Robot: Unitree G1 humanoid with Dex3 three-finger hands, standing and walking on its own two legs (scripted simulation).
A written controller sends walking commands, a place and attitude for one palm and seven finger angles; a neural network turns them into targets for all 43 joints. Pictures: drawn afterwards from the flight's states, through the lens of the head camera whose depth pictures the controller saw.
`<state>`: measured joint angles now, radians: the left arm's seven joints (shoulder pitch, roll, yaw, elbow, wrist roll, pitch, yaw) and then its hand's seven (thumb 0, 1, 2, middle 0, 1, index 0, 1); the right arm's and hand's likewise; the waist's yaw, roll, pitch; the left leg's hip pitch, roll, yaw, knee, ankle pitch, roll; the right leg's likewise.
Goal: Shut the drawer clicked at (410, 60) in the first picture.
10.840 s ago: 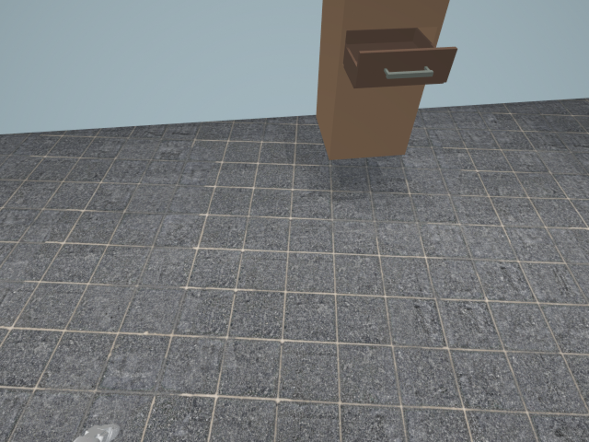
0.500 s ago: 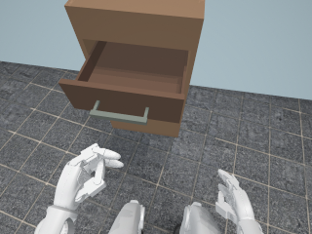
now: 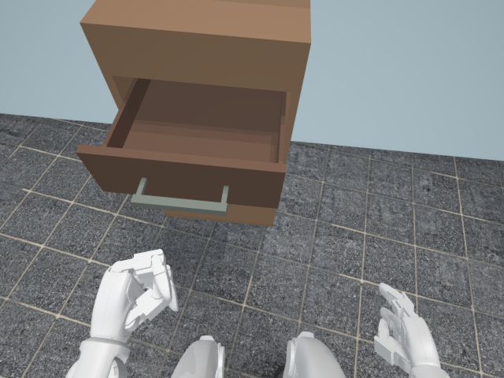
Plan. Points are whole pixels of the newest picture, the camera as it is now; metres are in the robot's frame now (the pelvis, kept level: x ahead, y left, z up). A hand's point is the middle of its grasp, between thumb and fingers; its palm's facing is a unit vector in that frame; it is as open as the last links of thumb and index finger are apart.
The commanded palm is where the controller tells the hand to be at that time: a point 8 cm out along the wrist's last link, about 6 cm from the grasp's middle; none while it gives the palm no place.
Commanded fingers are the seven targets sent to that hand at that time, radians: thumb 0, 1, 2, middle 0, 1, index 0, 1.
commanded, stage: raise the hand and make a fist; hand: left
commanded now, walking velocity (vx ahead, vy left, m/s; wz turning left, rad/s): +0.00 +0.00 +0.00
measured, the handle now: (182, 196) +0.44 +0.16 -0.06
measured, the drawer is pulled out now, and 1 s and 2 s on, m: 0.22 0.22 0.22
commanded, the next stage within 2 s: bring the fist close to the handle in 0.70 s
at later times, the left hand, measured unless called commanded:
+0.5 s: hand (170, 288) +0.24 +0.13 +0.04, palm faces -0.08 -1.00 -0.03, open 3.3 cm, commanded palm +0.22 +0.19 +0.04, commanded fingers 0.00 0.90 0.90 -1.40 -1.60 -1.40 -1.60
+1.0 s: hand (172, 285) +0.25 +0.13 +0.02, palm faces -0.07 -1.00 -0.04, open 3.3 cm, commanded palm +0.24 +0.19 +0.02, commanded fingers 0.00 0.90 0.90 -1.40 -1.60 -1.40 -1.60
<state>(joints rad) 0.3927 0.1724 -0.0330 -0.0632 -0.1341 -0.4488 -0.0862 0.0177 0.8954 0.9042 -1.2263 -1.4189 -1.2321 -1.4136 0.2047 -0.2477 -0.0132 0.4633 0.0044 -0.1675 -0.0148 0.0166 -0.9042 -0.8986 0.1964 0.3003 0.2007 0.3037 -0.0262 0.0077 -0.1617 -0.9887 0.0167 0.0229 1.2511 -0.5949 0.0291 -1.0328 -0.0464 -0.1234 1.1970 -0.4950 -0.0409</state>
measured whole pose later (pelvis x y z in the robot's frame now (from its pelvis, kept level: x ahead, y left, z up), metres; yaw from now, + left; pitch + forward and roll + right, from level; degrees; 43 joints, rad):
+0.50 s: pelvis +0.01 +0.00 +0.00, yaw +0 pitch +20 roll -1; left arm 0.40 0.17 -0.03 -0.09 -0.14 -0.40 -0.11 0.02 0.90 0.90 -1.40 -1.60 -1.40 -1.60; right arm 0.22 -0.23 0.01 0.45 0.01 -0.10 -0.01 0.02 -0.90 -0.90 0.20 0.30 0.20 0.30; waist -0.02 0.02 -0.16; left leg -0.98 0.02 0.02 1.25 -0.61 0.02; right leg -1.02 -0.04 -0.13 1.20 -0.51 -0.04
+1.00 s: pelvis +0.00 -0.01 -0.01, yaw +0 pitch +21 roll -1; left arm 0.30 0.18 0.01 0.05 -0.15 -0.46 -0.13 0.02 0.89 0.90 -1.40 -1.60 -1.40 -1.60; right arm 0.20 -0.24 0.01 0.47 0.01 -0.12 -0.01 0.01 -0.90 -0.90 0.20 0.30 0.20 0.30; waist -0.02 0.01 -0.18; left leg -1.04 0.02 0.01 1.29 -0.62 0.01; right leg -1.08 -0.04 -0.14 1.24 -0.52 -0.06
